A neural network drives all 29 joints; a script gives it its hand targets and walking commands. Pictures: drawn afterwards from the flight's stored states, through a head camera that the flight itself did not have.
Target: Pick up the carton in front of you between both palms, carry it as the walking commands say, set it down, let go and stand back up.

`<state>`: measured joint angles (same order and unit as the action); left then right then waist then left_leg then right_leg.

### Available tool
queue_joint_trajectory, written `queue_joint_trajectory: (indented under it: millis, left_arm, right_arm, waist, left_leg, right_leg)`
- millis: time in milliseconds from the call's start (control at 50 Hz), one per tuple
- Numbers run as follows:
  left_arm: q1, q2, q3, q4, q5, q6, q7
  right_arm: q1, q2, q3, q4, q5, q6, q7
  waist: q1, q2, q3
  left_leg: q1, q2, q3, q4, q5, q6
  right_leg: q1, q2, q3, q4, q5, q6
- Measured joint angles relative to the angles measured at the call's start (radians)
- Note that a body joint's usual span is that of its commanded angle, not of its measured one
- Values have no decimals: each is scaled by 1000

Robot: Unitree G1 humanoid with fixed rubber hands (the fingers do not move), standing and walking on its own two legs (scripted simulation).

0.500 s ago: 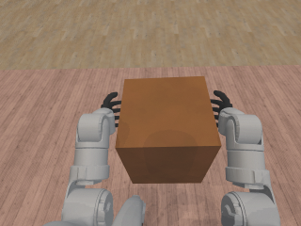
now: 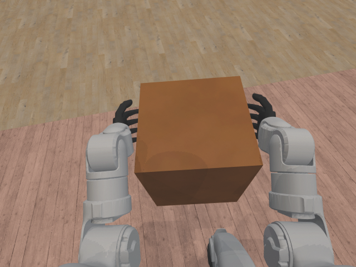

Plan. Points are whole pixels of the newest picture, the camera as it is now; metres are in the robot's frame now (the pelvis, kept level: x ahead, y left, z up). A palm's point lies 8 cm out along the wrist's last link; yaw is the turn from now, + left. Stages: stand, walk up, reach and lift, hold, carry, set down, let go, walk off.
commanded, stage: carry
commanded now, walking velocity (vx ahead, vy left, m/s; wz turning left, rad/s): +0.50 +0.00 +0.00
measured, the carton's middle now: (193, 148) +0.36 -0.03 +0.03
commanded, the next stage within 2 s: none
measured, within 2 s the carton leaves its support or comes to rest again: neither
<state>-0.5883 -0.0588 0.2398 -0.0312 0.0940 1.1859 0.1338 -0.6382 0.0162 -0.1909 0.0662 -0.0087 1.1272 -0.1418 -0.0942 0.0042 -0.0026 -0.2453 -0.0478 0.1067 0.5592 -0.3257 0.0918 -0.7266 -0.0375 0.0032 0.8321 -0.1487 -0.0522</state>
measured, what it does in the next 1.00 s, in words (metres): goes down: right foot 0.03 m lower, then left foot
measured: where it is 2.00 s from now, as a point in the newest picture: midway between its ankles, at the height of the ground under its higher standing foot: (173, 121)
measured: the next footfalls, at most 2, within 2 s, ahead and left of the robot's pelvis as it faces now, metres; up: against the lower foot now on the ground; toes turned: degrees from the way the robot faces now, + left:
right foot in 0.12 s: +0.28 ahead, -0.09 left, -0.03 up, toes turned -1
left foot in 0.58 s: +0.53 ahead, +0.11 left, -0.06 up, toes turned +5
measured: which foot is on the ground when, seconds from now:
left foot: down 0.00-0.12, up 0.14-0.56, down 0.58-0.98, up 1.00-1.00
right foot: up 0.00-0.10, down 0.12-0.58, up 0.60-0.96, down 0.98-1.00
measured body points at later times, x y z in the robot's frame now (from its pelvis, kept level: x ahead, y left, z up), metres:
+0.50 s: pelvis +0.32 -0.01 -0.03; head +0.35 -0.02 +0.42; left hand +0.67 +0.17 +0.07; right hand +0.71 -0.13 +0.07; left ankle +0.45 +0.13 -0.73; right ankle +0.24 -0.09 -0.76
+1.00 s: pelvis +0.61 -0.01 -0.08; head +0.61 -0.03 +0.37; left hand +0.97 +0.13 +0.04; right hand +0.98 -0.18 +0.05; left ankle +0.50 +0.10 -0.78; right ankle +0.69 -0.09 -0.80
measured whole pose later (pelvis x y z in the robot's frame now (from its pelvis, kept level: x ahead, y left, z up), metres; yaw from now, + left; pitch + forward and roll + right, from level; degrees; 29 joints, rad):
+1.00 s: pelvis +0.61 -0.01 -0.08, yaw +1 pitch +5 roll +1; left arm -0.63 -0.02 0.23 0.13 0.08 1.18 0.12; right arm -0.69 -0.02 -0.16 0.20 -0.02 1.16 -0.14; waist -0.04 0.02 -0.11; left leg -0.27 0.02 0.08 0.77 -0.45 0.01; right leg -0.51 0.00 -0.09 0.57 -0.04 -0.08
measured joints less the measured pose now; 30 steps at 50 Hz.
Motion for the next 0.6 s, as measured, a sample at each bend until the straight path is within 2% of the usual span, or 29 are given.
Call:
queue_joint_trajectory:
  millis: [80, 120, 140, 160, 180, 200, 240, 320, 380, 440, 520, 560, 580, 600]
  left_arm:
    - [4, 8, -4, 5, -2, 2, -2]
    - [-19, 10, -11, 50, 5, 2, -6]
    - [-31, 7, -13, 79, 11, -6, -7]
    - [-40, 7, -17, 110, 16, -16, -9]
    - [-41, 9, -20, 137, 16, -21, -10]
    - [-34, 13, -24, 160, 11, -20, -10]
    - [-14, 24, -32, 188, -7, -11, -9]
    - [19, 41, -42, 172, -41, -8, -3]
    - [8, 43, -47, 146, -54, -23, 2]
    - [-6, 39, -49, 128, -62, -42, 6]
    - [-27, 36, -58, 127, -67, -44, 7]
    - [-41, 45, -62, 136, -72, -36, 7]
    - [-50, 54, -58, 148, -75, -31, 7]
    - [-63, 70, -55, 167, -82, -29, 6]
  right_arm:
    - [-19, -5, 6, 24, 0, 2, 0]
    - [-32, -23, 4, 49, 1, 15, 2]
    - [-46, -37, 5, 75, 3, 15, 6]
    - [-60, -48, 4, 106, 3, 11, 9]
    - [-66, -51, 2, 134, 1, 10, 11]
    - [-64, -49, 2, 155, -5, 14, 12]
    - [-44, -37, 6, 172, -20, 31, 12]
    - [-16, -4, -2, 146, -49, 36, 12]
    - [10, 3, -5, 76, -52, 28, 12]
    - [23, 8, -18, 17, -56, 23, 12]
    - [20, 2, -31, -23, -57, 42, 13]
    - [3, -3, -31, -14, -58, 51, 13]
    - [-10, -1, -30, 7, -62, 52, 13]
    - [-20, 6, -26, 34, -68, 40, 13]
  waist:
    - [4, -11, -36]
    - [19, -33, -58]
    - [35, -23, -67]
    - [55, -6, -68]
    - [75, 8, -64]
    - [88, 12, -59]
    - [113, 5, -50]
    - [138, 1, -27]
    - [158, -5, -14]
    - [173, -4, -17]
    - [179, 6, -40]
    - [174, 14, -59]
    - [169, 18, -75]
    - [151, -10, -81]
  left_leg:
    - [102, 0, -18, 55, -119, -22]
    - [106, -9, -22, 221, -172, -32]
    - [70, -1, -31, 356, -200, -42]
    - [15, 4, -58, 494, -231, -53]
    - [-48, 3, -85, 614, -248, -57]
    - [-109, 3, -100, 697, -239, -55]
    - [-225, 15, -105, 755, -194, -48]
    - [-396, 76, -102, 612, -84, -55]
    - [-464, 100, -107, 472, 27, -66]
    - [-475, 100, -110, 322, 137, -66]
    - [-381, 78, -83, 54, 311, -53]
    - [-290, 63, -42, -77, 389, -42]
    - [-252, 62, -28, -92, 393, -30]
    - [-266, 44, -15, -30, 343, -27]
  right_leg:
    - [114, 41, -60, -303, 209, -19]
    - [215, 47, -93, -394, 317, -48]
    - [227, 58, -95, -347, 223, -77]
    - [219, 74, -95, -284, 108, -67]
    - [205, 88, -98, -229, 57, -69]
    - [209, 93, -102, -203, 37, -73]
    - [236, 93, -102, -203, 31, -78]
    - [308, 88, -103, -250, -6, -76]
    - [358, 84, -99, -271, -45, -70]
    - [405, 79, -89, -262, -104, -58]
    - [478, 73, -80, -209, -221, -33]
    - [504, 71, -74, -124, -309, -20]
    - [498, 72, -70, -45, -350, -14]
    - [467, 55, -50, 57, -365, -6]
